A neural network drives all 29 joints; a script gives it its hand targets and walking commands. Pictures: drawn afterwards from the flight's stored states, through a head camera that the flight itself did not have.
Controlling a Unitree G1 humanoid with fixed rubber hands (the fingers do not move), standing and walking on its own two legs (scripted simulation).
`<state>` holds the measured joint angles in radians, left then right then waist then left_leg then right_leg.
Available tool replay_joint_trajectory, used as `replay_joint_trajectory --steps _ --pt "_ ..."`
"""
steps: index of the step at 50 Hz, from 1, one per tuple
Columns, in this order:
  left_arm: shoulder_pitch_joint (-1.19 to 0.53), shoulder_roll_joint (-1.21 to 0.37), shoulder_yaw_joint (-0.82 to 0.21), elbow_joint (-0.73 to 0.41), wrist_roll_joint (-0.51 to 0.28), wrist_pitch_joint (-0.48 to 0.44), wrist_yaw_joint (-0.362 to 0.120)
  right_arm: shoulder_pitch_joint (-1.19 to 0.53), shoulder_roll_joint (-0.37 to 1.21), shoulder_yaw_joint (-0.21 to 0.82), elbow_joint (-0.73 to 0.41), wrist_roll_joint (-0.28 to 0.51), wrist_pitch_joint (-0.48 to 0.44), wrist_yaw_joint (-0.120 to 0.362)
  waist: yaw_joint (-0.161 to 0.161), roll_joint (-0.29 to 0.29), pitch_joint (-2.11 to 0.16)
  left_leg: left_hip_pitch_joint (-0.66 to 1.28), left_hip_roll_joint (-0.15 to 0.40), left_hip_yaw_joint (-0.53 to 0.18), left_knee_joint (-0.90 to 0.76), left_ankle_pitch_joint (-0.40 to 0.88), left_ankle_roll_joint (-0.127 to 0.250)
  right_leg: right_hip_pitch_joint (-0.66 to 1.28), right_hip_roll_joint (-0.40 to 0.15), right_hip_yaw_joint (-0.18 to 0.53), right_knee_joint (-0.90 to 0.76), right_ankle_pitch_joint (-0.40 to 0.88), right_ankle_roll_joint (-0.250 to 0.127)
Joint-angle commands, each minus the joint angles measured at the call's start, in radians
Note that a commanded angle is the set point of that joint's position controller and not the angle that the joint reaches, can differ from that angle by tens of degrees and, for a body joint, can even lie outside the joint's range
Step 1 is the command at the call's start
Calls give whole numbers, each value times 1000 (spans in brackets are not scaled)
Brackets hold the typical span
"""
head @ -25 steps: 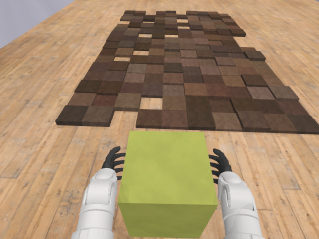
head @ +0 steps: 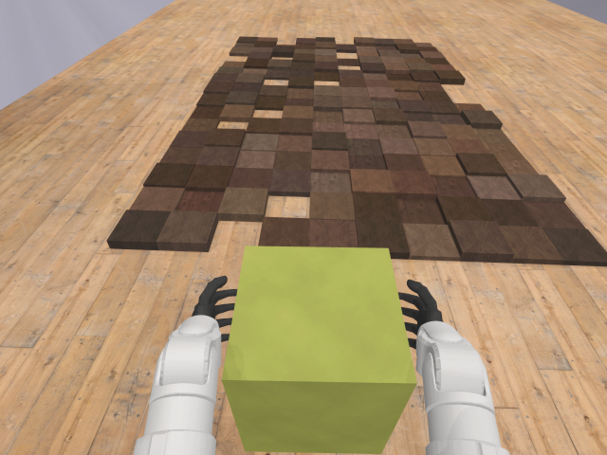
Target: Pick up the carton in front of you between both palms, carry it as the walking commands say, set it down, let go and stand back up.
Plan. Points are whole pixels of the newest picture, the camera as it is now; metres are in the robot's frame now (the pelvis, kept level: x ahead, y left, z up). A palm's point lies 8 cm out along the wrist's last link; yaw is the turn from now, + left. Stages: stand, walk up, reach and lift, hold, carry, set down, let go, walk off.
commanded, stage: hold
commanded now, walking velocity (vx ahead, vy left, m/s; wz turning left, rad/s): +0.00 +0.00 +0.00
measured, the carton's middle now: (314, 352) +0.30 +0.00 -0.03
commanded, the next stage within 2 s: carry in 0.90 s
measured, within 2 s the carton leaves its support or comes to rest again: neither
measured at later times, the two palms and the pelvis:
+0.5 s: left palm (205, 324) +0.29 +0.15 +0.05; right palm (428, 330) +0.29 -0.15 +0.05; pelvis +0.00 +0.00 +0.00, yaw +0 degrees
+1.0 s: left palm (206, 321) +0.29 +0.15 +0.05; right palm (428, 327) +0.29 -0.15 +0.05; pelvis +0.01 +0.00 +0.00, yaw +0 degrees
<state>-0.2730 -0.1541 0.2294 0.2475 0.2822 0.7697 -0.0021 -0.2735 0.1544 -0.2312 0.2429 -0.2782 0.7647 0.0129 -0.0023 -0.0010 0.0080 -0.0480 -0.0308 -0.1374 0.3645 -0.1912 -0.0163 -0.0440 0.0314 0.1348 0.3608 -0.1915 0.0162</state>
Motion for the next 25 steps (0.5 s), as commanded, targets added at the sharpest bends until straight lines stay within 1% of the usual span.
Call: replay_joint_trajectory --steps 1,10,25 --pt "-543 -922 -555 -40 -273 -41 -248 -520 925 545 -22 260 -33 238 -2 1 -199 13 -68 79 -56 74 0 17 65 -77 -54 87 1" --pt "-563 -928 -543 -8 -265 -43 -248 -541 923 532 9 250 -38 242 -1 3 -202 11 -65 81 -54 53 -2 8 65 -80 -50 61 0" --pt "-501 -920 -552 -47 -272 -38 -240 -484 915 541 -29 257 -33 236 1 3 -220 42 -67 76 -56 156 -5 43 70 -73 -52 164 5"
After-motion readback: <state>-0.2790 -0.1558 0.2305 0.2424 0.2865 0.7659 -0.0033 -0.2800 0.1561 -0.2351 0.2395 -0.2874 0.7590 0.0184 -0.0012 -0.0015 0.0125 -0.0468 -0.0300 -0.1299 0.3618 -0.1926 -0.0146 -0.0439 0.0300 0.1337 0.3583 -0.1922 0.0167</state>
